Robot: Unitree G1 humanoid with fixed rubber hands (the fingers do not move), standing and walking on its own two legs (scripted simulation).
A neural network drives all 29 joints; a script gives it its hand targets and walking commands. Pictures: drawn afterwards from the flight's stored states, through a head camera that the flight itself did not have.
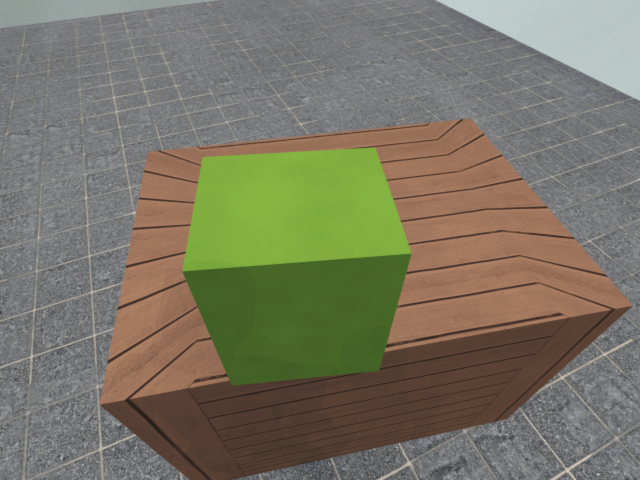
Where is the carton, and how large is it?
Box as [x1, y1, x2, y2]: [182, 147, 411, 385]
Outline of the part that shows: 374,147 213,156 202,158 182,271 232,385 372,371 379,369 411,253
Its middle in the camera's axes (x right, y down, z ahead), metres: -0.03 +0.05 +0.56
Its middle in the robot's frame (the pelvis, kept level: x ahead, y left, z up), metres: +0.40 +0.04 +0.02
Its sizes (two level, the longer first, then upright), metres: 0.235 0.193 0.294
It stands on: a pedestal, 0.64 m high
